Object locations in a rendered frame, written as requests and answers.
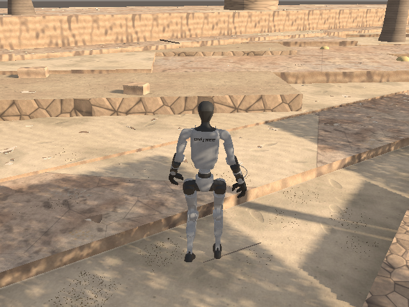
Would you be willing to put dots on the left robot upper arm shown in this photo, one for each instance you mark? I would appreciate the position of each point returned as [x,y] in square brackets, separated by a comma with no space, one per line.
[185,134]

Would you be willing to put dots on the right robot shin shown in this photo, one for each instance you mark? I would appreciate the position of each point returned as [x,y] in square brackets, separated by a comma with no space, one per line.
[218,226]

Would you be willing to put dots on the right robot hand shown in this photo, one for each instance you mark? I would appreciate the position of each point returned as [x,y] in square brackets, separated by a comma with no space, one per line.
[242,188]

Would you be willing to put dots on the right robot forearm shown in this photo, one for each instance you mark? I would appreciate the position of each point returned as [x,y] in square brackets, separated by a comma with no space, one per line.
[237,172]

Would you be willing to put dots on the right robot upper arm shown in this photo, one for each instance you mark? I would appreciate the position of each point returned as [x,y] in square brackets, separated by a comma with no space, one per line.
[228,146]

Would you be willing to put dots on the left robot hand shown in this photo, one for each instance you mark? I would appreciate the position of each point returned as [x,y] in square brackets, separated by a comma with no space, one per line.
[179,176]

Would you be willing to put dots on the humanoid robot head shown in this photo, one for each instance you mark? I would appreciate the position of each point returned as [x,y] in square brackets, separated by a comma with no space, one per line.
[205,110]

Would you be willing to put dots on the left robot forearm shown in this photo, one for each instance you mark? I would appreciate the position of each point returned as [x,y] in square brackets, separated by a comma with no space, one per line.
[174,167]

